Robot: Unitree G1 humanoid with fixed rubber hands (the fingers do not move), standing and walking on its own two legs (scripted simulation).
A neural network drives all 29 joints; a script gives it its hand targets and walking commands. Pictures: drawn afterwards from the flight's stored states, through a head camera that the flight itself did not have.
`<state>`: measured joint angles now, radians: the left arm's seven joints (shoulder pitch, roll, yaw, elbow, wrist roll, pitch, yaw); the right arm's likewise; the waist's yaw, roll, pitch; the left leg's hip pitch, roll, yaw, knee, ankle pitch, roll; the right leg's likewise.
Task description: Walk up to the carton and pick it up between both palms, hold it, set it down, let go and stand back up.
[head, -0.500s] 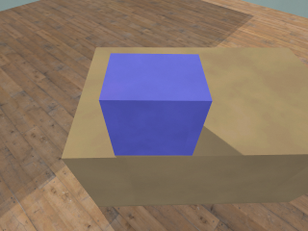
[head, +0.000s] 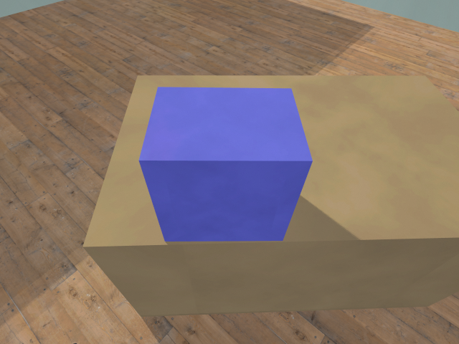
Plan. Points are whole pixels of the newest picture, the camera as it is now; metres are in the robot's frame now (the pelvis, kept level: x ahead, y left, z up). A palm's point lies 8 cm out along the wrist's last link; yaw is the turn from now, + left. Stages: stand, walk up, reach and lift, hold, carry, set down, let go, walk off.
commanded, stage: walk up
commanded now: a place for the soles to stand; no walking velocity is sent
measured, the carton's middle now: (224, 169) +0.48 +0.00 +0.00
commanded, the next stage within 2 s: none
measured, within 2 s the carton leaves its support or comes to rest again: neither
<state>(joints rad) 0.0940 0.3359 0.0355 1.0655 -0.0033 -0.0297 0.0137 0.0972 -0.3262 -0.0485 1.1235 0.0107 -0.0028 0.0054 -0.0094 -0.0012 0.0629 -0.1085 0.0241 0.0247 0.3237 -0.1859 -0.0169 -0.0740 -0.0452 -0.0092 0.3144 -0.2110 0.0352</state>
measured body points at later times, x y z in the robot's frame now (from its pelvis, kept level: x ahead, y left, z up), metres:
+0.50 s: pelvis +0.04 +0.00 -0.02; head +0.05 +0.01 +0.43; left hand +0.08 +0.31 -0.15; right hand +0.10 -0.30 -0.14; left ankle -0.01 +0.13 -0.75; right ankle -0.03 -0.14 -0.75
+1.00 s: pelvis +0.08 +0.00 -0.02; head +0.11 +0.00 +0.43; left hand +0.20 +0.28 -0.14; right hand +0.17 -0.31 -0.14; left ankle +0.06 +0.14 -0.75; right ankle +0.08 -0.13 -0.75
